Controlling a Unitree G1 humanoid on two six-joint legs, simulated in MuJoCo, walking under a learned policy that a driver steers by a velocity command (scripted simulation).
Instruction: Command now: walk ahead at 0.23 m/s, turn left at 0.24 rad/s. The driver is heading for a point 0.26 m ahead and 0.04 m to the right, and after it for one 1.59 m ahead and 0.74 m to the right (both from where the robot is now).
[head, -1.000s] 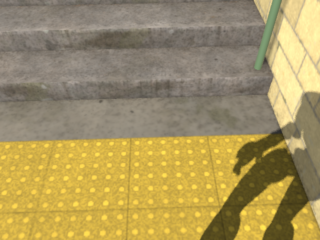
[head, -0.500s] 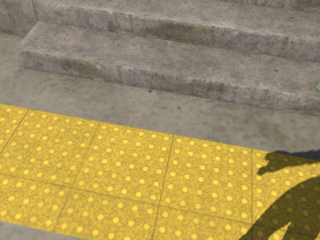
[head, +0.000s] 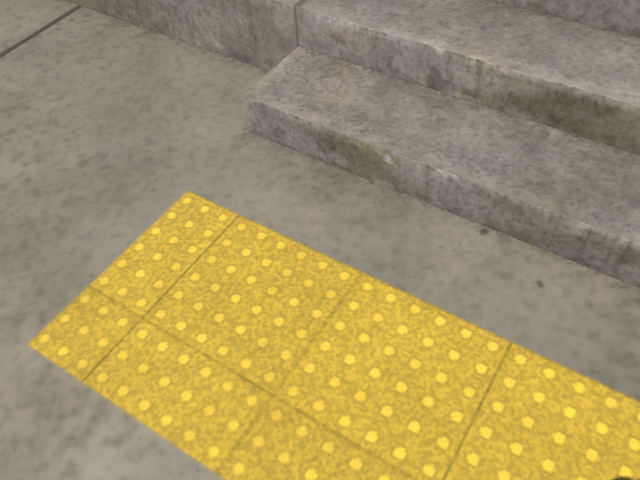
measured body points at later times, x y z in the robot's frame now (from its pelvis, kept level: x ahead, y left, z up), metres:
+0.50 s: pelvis +0.14 +0.02 +0.00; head +0.15 +0.00 +0.45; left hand +0.30 +0.28 -0.10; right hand +0.21 -0.28 -0.11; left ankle +0.18 +0.13 -0.74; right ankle +0.16 -0.13 -0.70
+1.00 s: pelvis +0.32 -0.08 -0.01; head +0.36 -0.13 +0.44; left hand +0.45 +0.18 -0.11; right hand +0.46 -0.40 -0.09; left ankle +0.54 -0.05 -0.72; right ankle +0.16 -0.12 -0.74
